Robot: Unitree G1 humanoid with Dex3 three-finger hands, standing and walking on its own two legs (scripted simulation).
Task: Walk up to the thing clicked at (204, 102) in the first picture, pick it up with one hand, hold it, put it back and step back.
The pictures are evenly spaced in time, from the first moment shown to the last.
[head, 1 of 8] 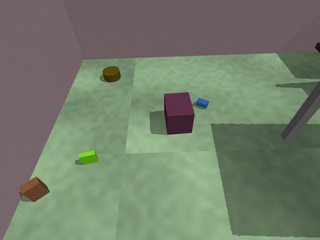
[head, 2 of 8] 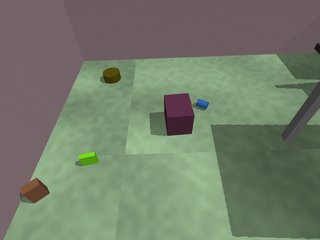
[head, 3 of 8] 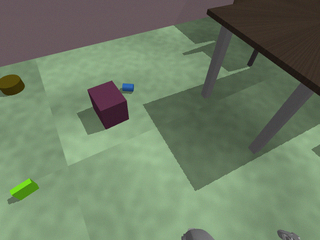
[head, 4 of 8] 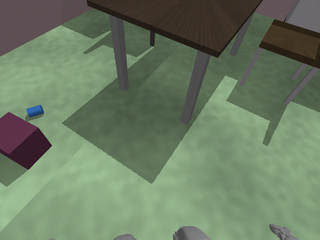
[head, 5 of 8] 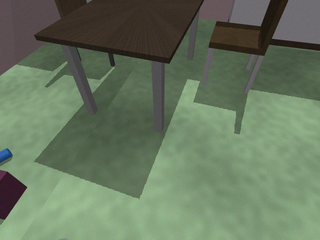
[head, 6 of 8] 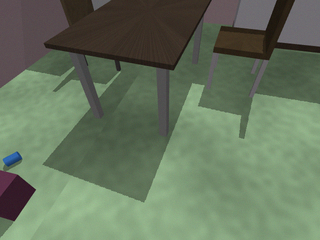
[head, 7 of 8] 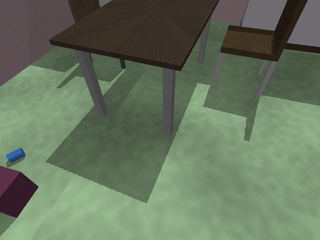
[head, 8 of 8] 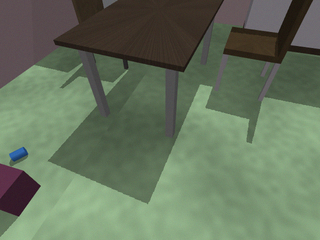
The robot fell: no
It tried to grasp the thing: no
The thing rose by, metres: 0.00
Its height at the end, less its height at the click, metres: +0.00
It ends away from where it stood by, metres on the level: 0.00
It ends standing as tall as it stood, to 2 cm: yes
